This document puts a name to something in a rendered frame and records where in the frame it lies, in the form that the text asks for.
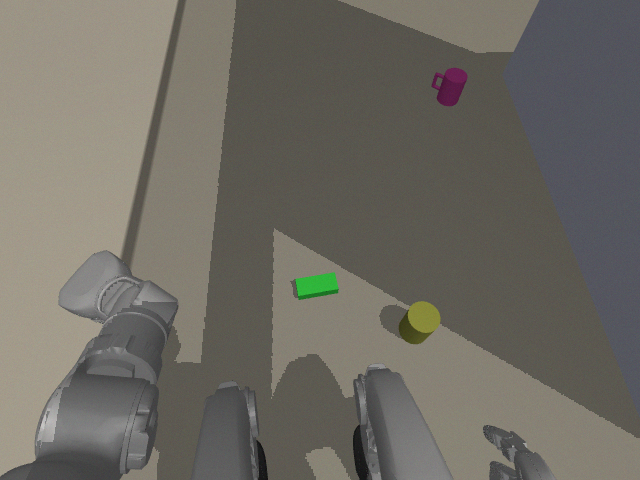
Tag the right robot foot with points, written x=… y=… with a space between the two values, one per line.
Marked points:
x=359 y=457

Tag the right robot hand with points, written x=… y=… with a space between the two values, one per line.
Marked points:
x=528 y=465

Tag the left robot hand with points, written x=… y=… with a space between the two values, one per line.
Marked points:
x=78 y=294

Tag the left robot arm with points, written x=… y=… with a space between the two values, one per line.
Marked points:
x=101 y=420

